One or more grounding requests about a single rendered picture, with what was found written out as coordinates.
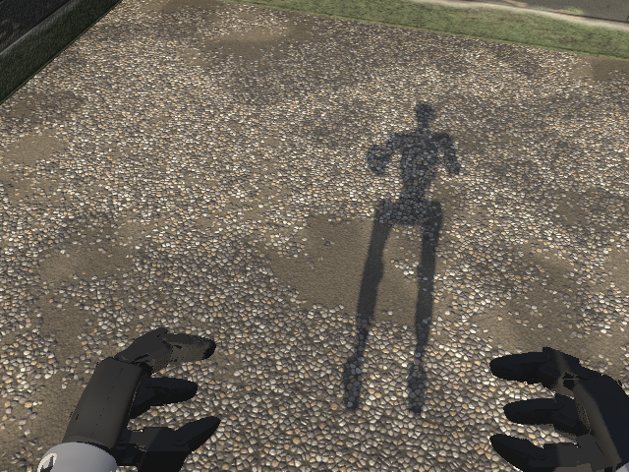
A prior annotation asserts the robot right hand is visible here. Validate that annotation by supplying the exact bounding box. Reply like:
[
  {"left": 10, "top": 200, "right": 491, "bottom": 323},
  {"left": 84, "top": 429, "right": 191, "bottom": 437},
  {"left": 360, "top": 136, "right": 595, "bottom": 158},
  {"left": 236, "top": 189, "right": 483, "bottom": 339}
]
[{"left": 489, "top": 347, "right": 629, "bottom": 472}]

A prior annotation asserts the robot left hand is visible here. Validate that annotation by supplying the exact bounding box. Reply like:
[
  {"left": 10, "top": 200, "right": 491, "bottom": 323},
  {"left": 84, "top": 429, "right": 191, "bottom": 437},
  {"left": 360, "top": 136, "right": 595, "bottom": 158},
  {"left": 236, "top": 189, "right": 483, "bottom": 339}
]
[{"left": 62, "top": 327, "right": 221, "bottom": 472}]

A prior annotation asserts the left robot forearm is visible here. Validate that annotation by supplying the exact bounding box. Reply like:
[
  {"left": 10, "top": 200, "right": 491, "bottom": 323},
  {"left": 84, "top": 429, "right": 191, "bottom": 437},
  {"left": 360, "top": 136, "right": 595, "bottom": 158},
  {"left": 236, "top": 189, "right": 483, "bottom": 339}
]
[{"left": 37, "top": 442, "right": 117, "bottom": 472}]

